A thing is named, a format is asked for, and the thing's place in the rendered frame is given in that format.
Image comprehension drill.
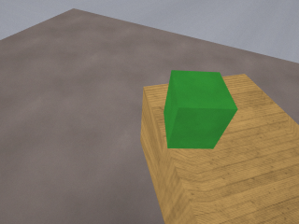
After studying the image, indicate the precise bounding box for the pedestal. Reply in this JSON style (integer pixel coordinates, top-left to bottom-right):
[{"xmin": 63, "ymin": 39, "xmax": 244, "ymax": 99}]
[{"xmin": 140, "ymin": 74, "xmax": 299, "ymax": 224}]

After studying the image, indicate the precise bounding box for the carton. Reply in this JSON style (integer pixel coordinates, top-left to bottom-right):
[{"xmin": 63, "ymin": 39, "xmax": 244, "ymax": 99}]
[{"xmin": 164, "ymin": 70, "xmax": 238, "ymax": 149}]

